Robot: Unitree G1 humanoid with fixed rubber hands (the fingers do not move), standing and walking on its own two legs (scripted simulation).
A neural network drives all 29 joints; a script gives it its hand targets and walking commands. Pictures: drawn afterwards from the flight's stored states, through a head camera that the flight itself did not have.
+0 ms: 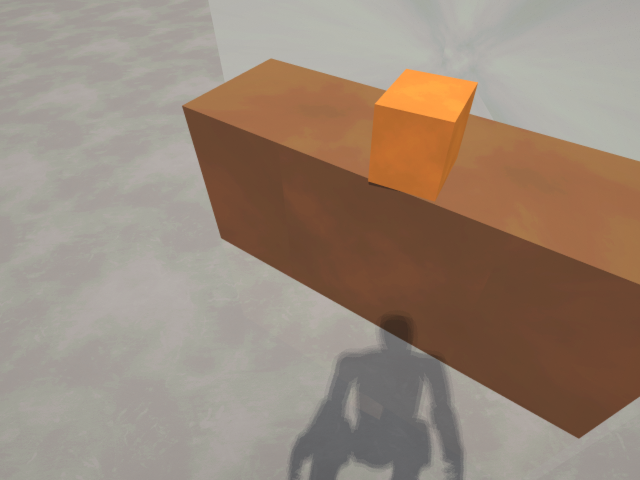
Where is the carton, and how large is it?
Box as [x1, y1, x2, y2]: [368, 69, 477, 201]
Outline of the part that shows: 406,69 375,103 368,181 434,201 456,158 477,82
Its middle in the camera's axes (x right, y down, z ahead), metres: +0.24 -0.26 +0.95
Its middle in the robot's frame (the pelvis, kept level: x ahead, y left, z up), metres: +0.90 -0.19 -0.04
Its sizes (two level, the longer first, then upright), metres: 0.200 0.174 0.209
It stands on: a pedestal, 0.63 m high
